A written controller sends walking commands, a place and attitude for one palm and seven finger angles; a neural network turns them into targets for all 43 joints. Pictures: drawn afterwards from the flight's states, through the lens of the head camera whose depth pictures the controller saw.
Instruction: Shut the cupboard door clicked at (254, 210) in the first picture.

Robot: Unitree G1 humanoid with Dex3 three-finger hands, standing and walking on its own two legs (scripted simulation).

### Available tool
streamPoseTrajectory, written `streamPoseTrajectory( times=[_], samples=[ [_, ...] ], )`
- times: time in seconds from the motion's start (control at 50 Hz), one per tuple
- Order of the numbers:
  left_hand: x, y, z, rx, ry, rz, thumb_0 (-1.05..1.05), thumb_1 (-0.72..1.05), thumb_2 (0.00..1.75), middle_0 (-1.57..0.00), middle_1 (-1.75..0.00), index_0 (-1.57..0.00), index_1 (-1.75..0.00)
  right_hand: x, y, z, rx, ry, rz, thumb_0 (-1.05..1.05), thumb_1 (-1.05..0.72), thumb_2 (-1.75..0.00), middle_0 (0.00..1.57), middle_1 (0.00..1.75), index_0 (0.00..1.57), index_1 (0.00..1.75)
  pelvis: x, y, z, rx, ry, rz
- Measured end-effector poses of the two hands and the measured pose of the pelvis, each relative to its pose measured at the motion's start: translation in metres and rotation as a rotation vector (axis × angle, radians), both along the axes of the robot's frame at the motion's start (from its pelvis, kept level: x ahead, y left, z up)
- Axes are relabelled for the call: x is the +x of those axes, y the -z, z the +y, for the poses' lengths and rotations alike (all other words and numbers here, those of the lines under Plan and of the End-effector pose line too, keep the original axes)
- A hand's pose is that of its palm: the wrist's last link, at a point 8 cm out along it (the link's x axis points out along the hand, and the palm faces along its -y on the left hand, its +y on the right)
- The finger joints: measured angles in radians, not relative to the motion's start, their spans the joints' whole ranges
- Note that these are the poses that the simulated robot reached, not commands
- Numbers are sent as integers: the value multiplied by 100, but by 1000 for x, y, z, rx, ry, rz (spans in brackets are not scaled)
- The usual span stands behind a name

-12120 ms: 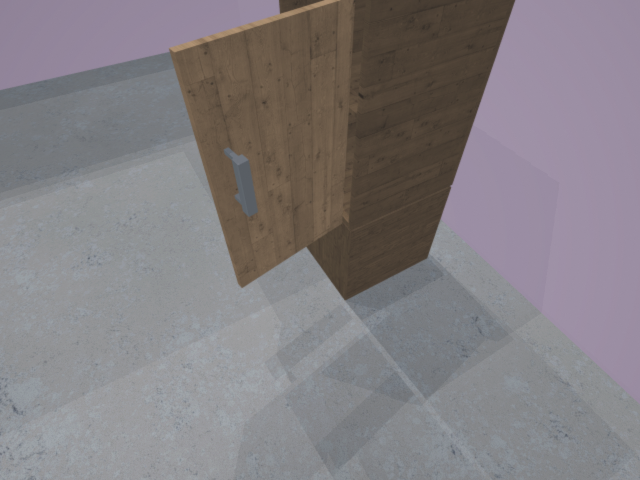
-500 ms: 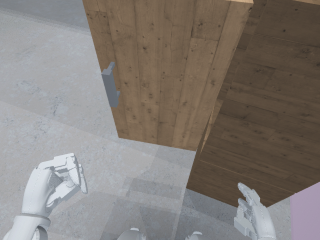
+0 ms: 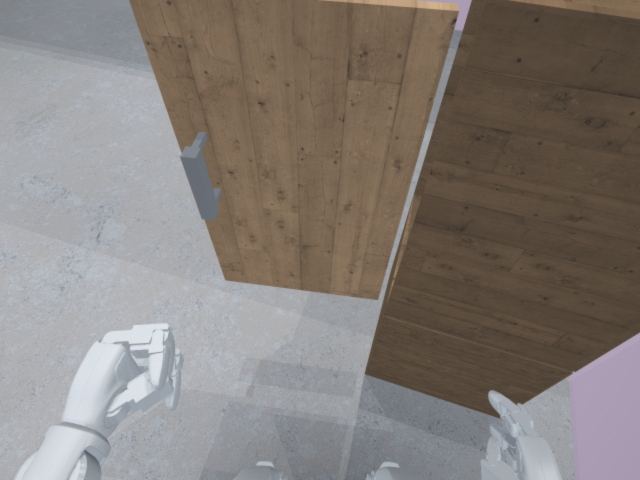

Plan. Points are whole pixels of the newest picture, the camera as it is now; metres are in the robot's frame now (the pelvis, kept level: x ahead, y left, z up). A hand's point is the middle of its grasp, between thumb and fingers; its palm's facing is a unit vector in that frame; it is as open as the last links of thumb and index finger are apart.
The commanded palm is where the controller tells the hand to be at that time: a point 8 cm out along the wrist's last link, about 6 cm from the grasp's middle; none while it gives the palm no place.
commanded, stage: raise the hand and make a fist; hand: left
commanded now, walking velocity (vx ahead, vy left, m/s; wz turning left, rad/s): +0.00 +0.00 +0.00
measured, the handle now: (205, 177) +0.52 +0.20 +0.06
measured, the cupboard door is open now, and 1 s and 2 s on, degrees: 100 100 99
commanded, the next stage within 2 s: bring the fist close to the handle in 0.14 s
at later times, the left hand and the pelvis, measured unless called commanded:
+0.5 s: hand (170, 331) +0.27 +0.18 +0.07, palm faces -0.10 -0.99 -0.05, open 3.1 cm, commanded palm +0.25 +0.24 +0.07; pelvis -0.01 +0.00 -0.01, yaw +1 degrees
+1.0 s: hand (208, 260) +0.36 +0.16 +0.07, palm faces -0.12 -0.99 -0.02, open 3.1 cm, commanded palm +0.35 +0.22 +0.07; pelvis +0.00 +0.00 +0.00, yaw +0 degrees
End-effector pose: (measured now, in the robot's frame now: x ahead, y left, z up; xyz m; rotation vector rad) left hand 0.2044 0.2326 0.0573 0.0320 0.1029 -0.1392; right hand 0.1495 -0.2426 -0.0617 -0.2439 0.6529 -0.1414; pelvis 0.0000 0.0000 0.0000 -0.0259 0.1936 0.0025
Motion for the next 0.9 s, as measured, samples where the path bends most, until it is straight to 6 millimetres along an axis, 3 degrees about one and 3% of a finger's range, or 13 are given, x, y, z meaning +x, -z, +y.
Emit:
streamPoseTrajectory(
  times=[0.12,0.26,0.32,0.44,0.6,0.78,0.9],
  samples=[
    [-4,-22,13,22,-95,-150,2,90,90,-129,-150,-130,-150,1,0,0,-1,-20,-9,1,-91,-90,20,30,20,30,-4,2,-3,-4,-9,-9],
    [-9,-3,0,24,-13,-13,1,90,90,-129,-150,-130,-150,5,2,7,30,-27,-31,1,-91,-90,20,30,20,30,-7,2,-1,-1,-9,-9],
    [-7,-4,0,24,-14,-27,2,90,90,-129,-150,-130,-150,6,2,9,23,-32,-36,1,-90,-90,21,30,20,30,-7,2,-2,-1,-9,-11],
    [27,-18,11,19,-77,-172,2,89,90,-130,-150,-130,-150,5,12,9,8,-53,0,1,-90,-90,21,30,20,30,-10,6,-3,-6,-21,1],
    [69,-6,-8,2,31,-42,1,90,90,-129,-150,-130,-150,-9,14,2,16,8,53,1,-90,-90,21,30,20,30,-3,0,-1,4,-4,18],
    [101,-17,3,-1,-69,-125,1,90,90,-129,-150,-130,-150,-21,18,-7,2,25,134,1,-91,-90,21,30,20,30,2,-3,-2,12,-1,25],
    [123,-7,-9,2,-2,-71,1,90,90,-129,-150,-130,-150,-27,24,-11,0,45,182,1,-91,-90,21,30,20,30,1,-3,-2,12,1,36]
  ],
)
